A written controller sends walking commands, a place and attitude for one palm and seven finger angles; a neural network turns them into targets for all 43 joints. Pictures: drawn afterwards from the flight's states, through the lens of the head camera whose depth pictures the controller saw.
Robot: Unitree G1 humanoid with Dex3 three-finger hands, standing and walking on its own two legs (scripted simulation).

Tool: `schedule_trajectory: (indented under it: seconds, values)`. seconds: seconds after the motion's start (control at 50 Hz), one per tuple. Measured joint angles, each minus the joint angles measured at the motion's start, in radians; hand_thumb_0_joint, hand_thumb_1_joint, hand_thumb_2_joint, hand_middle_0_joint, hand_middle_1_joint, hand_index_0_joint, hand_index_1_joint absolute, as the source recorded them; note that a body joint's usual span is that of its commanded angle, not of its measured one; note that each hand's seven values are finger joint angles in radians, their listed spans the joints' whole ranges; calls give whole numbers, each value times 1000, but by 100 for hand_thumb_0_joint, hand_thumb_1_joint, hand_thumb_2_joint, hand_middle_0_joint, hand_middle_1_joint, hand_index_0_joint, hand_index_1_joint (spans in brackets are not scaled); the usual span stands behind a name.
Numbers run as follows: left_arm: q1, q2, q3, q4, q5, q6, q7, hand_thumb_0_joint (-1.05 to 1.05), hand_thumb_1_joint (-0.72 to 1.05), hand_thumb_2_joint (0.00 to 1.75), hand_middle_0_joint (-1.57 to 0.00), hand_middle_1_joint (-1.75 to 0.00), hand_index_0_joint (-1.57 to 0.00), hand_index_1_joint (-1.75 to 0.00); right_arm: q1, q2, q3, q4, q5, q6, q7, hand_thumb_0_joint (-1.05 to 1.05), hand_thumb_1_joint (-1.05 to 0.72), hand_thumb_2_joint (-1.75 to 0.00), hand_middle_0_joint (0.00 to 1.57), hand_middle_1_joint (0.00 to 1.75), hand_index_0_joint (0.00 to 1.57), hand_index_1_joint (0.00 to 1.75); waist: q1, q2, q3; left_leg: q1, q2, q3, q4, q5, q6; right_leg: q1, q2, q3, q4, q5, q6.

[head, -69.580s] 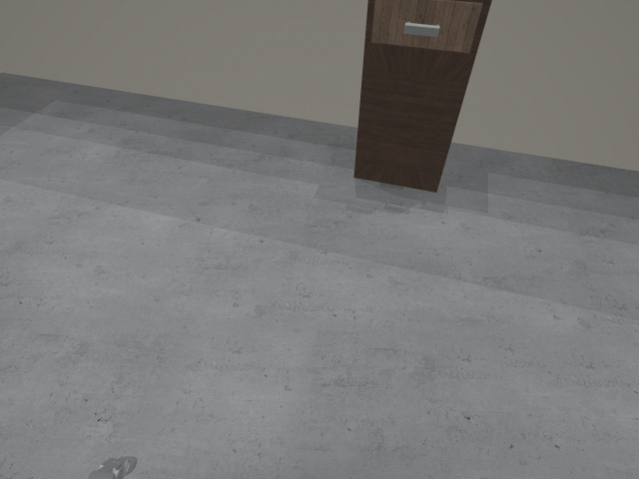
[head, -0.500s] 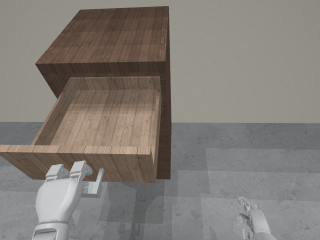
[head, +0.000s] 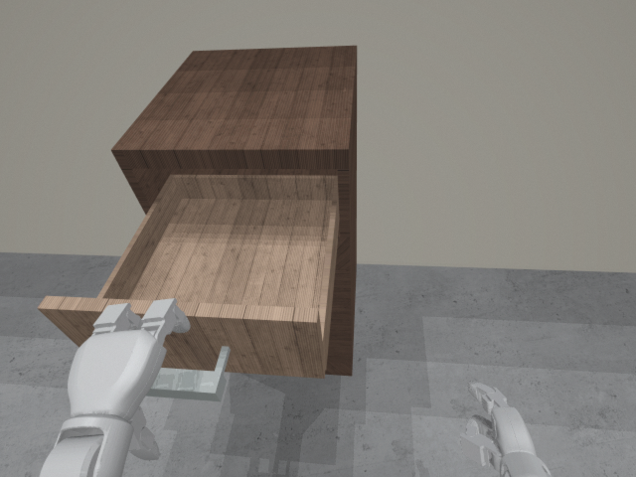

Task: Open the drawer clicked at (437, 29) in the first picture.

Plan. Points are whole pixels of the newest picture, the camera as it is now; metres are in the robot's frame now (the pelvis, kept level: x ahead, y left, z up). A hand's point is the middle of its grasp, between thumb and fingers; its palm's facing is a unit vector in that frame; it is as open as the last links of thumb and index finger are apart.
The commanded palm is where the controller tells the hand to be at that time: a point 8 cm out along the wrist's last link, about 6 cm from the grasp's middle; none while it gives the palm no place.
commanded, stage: lift the hand off the handle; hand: left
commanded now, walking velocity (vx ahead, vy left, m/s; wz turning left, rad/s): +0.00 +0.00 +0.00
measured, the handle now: (182, 367) +0.24 +0.24 -0.01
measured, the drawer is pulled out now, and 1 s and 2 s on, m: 0.30 0.30 0.30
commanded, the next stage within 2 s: draw the hand back to the body in 0.66 s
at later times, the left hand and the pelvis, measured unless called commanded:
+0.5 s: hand (122, 337) +0.21 +0.24 +0.14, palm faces +0.13 -0.10 -0.99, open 13.8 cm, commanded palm +0.17 +0.23 +0.19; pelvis +0.01 +0.01 +0.02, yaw +0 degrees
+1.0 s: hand (108, 342) +0.20 +0.25 +0.14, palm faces +0.10 -0.08 -0.99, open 13.8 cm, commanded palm +0.16 +0.24 +0.20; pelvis +0.00 +0.00 +0.02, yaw +1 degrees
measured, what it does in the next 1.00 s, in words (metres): stands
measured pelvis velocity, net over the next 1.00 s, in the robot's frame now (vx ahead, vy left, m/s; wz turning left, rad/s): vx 0.00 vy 0.00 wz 0.01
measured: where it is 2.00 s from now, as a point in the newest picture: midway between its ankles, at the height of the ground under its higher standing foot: outside the picture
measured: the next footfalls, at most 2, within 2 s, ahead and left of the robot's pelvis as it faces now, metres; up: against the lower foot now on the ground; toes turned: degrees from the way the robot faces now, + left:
none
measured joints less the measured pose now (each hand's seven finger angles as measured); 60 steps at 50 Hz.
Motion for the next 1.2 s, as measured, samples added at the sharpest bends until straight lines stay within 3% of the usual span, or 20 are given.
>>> schedule_trajectory:
  seconds: [0.16, 0.26, 0.54, 0.76, 0.94, 1.2]
  values:
    - [4, 22, 37, -80, -38, 8, -42, -1, -49, 30, -32, -120, -35, -122, 4, 0, 7, 4, 4, 3, 3, 1, -90, -90, 20, 30, 20, 30, 7, 16, 13, 58, 0, -3, -59, 23, 3, 65, 0, -2, -73, 29, 4]
    - [-26, 11, 20, -123, -48, 36, -84, -1, -49, 30, -32, -120, -33, -121, 0, -9, 10, 8, 9, 13, 12, 1, -90, -90, 20, 30, 20, 30, 10, 26, 22, 90, -7, -3, -99, 42, 8, 98, -8, -2, -110, 45, 10]
    - [-40, 63, 41, -234, -93, 87, -180, -1, -49, 30, -32, -120, -32, -120, -17, -23, 28, -7, 30, 34, 27, 2, -90, -90, 20, 30, 20, 30, 10, 37, 41, 172, -7, -3, -180, 78, 8, 180, -8, -1, -193, 83, 10]
    - [-91, 85, 64, -184, -124, 97, -258, -1, -49, 30, -32, -120, -31, -120, -39, -21, 41, -7, 38, 35, 25, 1, -90, -90, 20, 30, 20, 30, 6, 37, 63, 190, -4, -11, -213, 104, 2, 197, -4, -8, -221, 104, 5]
    - [-42, 102, 94, -211, -122, 10, -224, -1, -49, 30, -32, -120, -32, -120, -15, -28, 32, -1, 28, 17, 17, 1, -90, -90, 20, 30, 20, 30, 9, 30, 66, 178, 4, -13, -199, 98, -3, 193, 4, -11, -222, 106, 0]
    - [21, 120, 149, -210, -158, 0, -221, -1, -49, 30, -32, -120, -32, -120, 2, -35, 23, -7, 31, 5, 11, 2, -90, -90, 20, 30, 20, 30, 5, 31, 60, 156, -1, -16, -180, 89, 2, 174, -2, -14, -205, 96, 6]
